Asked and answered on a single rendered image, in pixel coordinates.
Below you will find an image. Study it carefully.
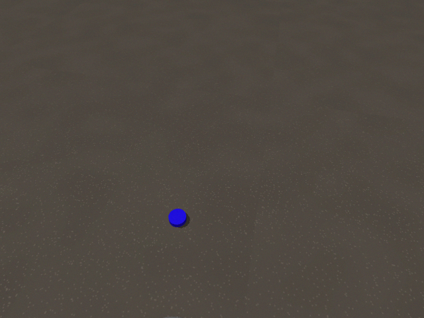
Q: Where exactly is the tin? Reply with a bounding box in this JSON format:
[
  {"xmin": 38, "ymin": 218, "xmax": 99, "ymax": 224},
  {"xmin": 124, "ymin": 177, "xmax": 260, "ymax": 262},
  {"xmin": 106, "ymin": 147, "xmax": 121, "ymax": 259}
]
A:
[{"xmin": 168, "ymin": 209, "xmax": 187, "ymax": 227}]

